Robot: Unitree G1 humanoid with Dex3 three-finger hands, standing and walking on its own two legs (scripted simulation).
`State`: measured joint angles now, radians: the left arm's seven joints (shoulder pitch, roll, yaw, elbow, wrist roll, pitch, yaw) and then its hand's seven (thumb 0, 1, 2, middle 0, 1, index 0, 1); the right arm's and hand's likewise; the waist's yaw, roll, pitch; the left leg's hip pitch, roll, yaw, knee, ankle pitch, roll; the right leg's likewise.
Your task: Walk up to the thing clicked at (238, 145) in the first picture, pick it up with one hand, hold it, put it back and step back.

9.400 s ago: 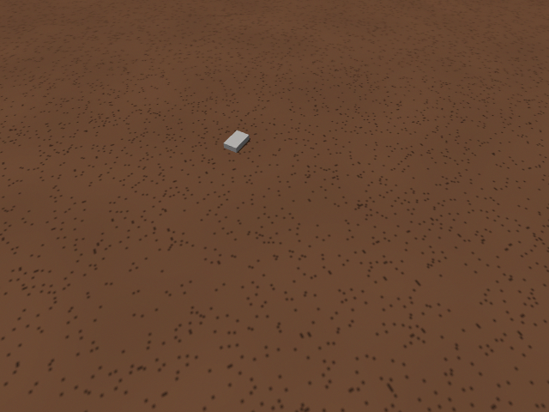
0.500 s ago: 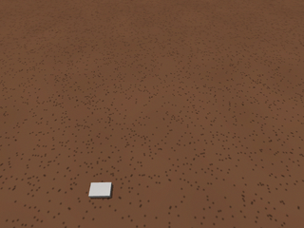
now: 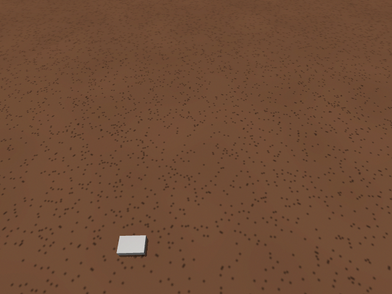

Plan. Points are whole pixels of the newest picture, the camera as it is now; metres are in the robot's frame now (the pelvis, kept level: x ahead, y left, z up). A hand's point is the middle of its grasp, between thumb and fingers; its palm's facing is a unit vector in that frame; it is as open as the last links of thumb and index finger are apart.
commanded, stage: walk up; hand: left
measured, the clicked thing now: (132, 245) +0.44 +0.35 -0.77
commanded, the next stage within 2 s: stand in 1.62 s
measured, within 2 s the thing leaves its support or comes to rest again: neither
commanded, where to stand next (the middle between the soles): +0.07 +0.06 m, yaw +0 degrees
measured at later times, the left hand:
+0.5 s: hand out of the picture +0.09 +0.35 -0.17, palm faces +0.00 -0.93 -0.36, open 7.4 cm
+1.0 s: hand out of the picture +0.13 +0.33 -0.15, palm faces +0.00 -0.94 -0.33, open 7.4 cm
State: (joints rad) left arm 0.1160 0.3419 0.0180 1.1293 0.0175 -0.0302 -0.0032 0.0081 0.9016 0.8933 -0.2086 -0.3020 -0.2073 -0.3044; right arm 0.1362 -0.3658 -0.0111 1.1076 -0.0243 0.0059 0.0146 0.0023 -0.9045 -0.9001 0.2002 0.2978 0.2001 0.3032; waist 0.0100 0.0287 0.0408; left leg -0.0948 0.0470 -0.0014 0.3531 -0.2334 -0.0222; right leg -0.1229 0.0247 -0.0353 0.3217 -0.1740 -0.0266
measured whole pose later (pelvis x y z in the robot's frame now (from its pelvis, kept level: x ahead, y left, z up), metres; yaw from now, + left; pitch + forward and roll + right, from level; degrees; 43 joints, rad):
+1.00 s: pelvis +0.04 +0.07 +0.00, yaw +0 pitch -2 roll +0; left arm 0.08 0.35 0.02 1.13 0.01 0.00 -0.01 0.01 0.90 0.89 -0.21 -0.30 -0.21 -0.30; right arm 0.09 -0.36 -0.02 1.10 -0.01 -0.02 0.00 0.00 -0.90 -0.90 0.20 0.30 0.20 0.30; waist 0.00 -0.01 0.05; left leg -0.07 0.01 0.01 0.30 -0.19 -0.01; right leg -0.06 -0.01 0.00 0.31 -0.21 0.01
